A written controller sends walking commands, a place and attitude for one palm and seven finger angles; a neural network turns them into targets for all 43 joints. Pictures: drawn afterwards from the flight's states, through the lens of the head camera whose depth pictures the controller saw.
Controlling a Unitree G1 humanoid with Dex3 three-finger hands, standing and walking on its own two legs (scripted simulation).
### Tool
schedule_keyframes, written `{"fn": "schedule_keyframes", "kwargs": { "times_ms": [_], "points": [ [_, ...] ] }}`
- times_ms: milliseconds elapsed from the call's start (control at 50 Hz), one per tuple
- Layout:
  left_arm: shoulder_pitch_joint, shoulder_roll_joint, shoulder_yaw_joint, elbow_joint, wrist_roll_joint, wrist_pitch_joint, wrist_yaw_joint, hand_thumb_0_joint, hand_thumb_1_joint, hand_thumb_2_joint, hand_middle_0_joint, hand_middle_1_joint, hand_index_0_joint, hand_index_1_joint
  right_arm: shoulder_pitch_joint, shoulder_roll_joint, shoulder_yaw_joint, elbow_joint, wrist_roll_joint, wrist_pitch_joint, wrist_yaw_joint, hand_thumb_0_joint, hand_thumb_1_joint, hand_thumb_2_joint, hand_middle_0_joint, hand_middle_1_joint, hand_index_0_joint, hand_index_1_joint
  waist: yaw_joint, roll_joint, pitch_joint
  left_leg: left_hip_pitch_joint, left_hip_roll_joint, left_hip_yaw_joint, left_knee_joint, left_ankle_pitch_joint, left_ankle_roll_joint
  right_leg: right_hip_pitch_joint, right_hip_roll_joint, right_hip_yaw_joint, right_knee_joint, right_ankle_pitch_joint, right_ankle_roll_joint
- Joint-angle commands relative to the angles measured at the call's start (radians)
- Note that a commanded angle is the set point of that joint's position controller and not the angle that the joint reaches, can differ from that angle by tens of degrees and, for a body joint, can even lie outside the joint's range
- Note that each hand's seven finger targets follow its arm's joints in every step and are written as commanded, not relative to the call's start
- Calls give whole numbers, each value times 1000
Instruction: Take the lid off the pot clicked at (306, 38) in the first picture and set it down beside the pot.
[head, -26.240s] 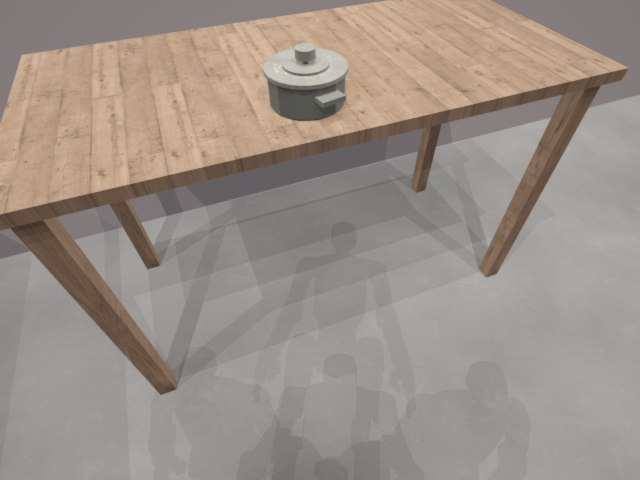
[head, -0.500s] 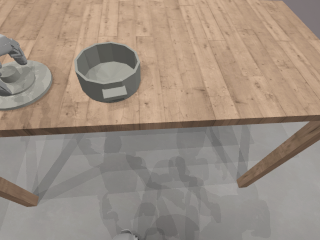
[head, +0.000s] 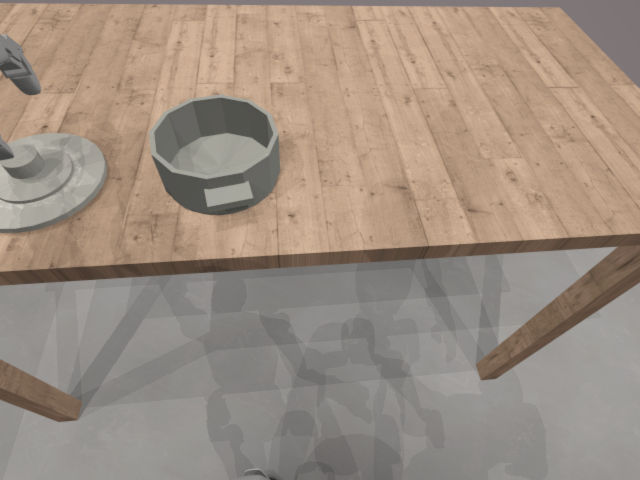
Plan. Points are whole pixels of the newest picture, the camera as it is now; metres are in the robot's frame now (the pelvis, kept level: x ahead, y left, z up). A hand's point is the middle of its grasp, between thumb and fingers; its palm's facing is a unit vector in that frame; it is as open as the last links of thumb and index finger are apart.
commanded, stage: raise the empty hand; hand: left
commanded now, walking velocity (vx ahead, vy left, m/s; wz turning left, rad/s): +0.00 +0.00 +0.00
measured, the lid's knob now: (22, 161) +0.48 +0.35 +0.12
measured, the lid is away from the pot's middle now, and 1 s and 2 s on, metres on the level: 0.23 0.23 0.23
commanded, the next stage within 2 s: draw the hand back to the body in 0.74 s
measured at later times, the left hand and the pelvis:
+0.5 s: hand out of the picture +0.46 +0.34 +0.26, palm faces -0.24 -0.11 -0.96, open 11.0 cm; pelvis +0.01 -0.01 +0.01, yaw +1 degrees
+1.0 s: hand out of the picture +0.47 +0.33 +0.28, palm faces -0.20 -0.09 -0.98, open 11.0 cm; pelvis +0.02 -0.02 +0.01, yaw +0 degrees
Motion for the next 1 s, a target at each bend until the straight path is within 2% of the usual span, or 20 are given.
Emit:
{"fn": "schedule_keyframes", "kwargs": {
  "times_ms": [0,120,160,200,340,360,400,440,460,520,600,660,680,740,820,840,860,940,960,980],
  "points": [
    [-499,268,50,-180,5,16,39,0,-125,881,-467,-635,-467,-635,48,-184,-65,-84,0,-16,-12,0,-900,-900,200,300,200,300,2,127,-372,503,-39,-24,-62,281,30,-113,99,-74,-89,200,-72],
    [-516,348,107,-197,13,26,34,0,-125,881,-467,-635,-467,-635,46,-187,-66,-93,0,-10,-7,0,-900,-900,200,300,200,300,11,104,-405,496,-42,-10,-75,294,35,-42,94,-68,-99,238,-68],
    [-516,313,76,-201,14,31,31,0,-125,881,-467,-635,-467,-635,42,-183,-66,-90,0,-10,-3,0,-900,-900,200,300,200,300,6,129,-405,529,-37,-13,-71,333,33,-64,95,-69,-102,230,-66],
    [-514,275,37,-160,10,42,24,0,-125,881,-467,-635,-467,-635,39,-184,-63,-85,2,-7,-2,0,-900,-900,200,300,200,300,-3,108,-330,489,-39,-9,-91,254,32,-79,95,-75,-118,200,-68],
    [-580,298,32,-198,9,46,10,0,-125,881,-467,-635,-467,-635,29,-187,-52,-77,6,-28,-12,0,-900,-900,200,300,200,300,1,124,-379,525,-38,4,-104,283,37,-23,88,-71,-127,235,-69],
    [-618,349,67,-220,25,50,16,0,-125,881,-467,-635,-467,-635,36,-188,-56,-73,0,-24,-9,0,-900,-900,200,300,200,300,2,147,-422,542,-38,-2,-101,303,34,-13,88,-62,-128,239,-64],
    [-591,284,19,-154,24,60,8,0,-125,881,-467,-635,-467,-635,41,-181,-57,-67,1,-27,-8,0,-900,-900,200,300,200,300,-10,119,-361,519,-41,1,-101,279,35,-39,91,-70,-138,230,-63],
    [-587,280,18,-185,13,60,1,0,-125,881,-467,-635,-467,-635,27,-185,-53,-75,6,-32,-6,0,-900,-900,200,300,200,300,3,126,-368,534,-38,5,-108,320,36,-17,88,-72,-134,249,-68],
    [-623,335,55,-213,29,63,6,0,-125,881,-467,-635,-467,-635,31,-187,-57,-70,0,-25,-2,0,-900,-900,200,300,200,300,4,149,-410,546,-37,2,-107,330,33,-4,87,-63,-136,253,-63],
    [-582,322,45,-134,36,74,1,0,-125,881,-467,-635,-467,-635,31,-184,-55,-73,2,-22,-1,0,-900,-900,200,300,200,300,-1,96,-347,494,-43,10,-111,294,34,1,87,-67,-143,256,-62],
    [-629,319,24,-161,41,84,-4,0,-125,881,-467,-635,-467,-635,24,-185,-53,-74,2,-18,2,0,-900,-900,200,300,200,300,-2,110,-359,501,-43,15,-120,299,36,21,84,-61,-150,268,-61],
    [-583,349,48,-108,50,88,-6,0,-125,881,-467,-635,-467,-635,29,-187,-48,-71,1,-19,2,0,-900,-900,200,300,200,300,0,64,-350,481,-45,24,-119,310,36,48,84,-60,-147,293,-56],
    [-580,311,11,-87,45,91,-9,0,-125,881,-467,-635,-467,-635,23,-186,-47,-68,6,-18,3,0,-900,-900,200,300,200,300,-7,72,-315,461,-45,26,-124,284,35,31,81,-64,-149,288,-58],
    [-585,299,15,-162,37,86,-11,0,-125,881,-467,-635,-467,-635,20,-184,-51,-81,7,-20,7,0,-900,-900,200,300,200,300,3,106,-361,523,-39,27,-117,377,38,42,81,-65,-144,325,-63],
    [-601,321,22,-133,45,94,-10,0,-125,881,-467,-635,-467,-635,23,-186,-54,-74,4,-13,8,0,-900,-900,200,300,200,300,-5,80,-339,482,-45,27,-129,304,36,48,80,-59,-154,303,-57],
    [-574,312,30,-173,34,85,-12,0,-125,881,-467,-635,-467,-635,18,-184,-53,-83,8,-17,8,0,-900,-900,200,300,200,300,7,105,-366,520,-40,32,-120,381,39,59,79,-62,-144,341,-61],
    [-607,366,68,-214,50,87,-5,0,-125,881,-467,-635,-467,-635,21,-186,-58,-83,0,-8,12,0,-900,-900,200,300,200,300,10,111,-416,530,-42,25,-118,390,38,75,79,-54,-143,335,-55],
    [-490,336,90,-286,20,83,-6,0,-125,881,-467,-635,-467,-635,-6,-176,-64,-118,8,-2,23,0,-900,-900,200,300,200,300,27,122,-429,568,-40,23,-93,540,43,79,80,-60,-121,412,-63],
    [-487,382,130,-332,29,93,-1,0,-125,881,-467,-635,-467,-635,-10,-178,-70,-122,2,9,29,0,-900,-900,200,300,200,300,32,138,-456,574,-39,17,-93,532,40,83,79,-53,-120,392,-56],
    [-433,356,126,-309,22,97,-1,0,-125,881,-467,-635,-467,-635,-20,-171,-69,-132,5,10,30,0,-900,-900,200,300,200,300,32,116,-410,554,-44,13,-89,526,42,65,82,-61,-120,384,-61]
  ]
}}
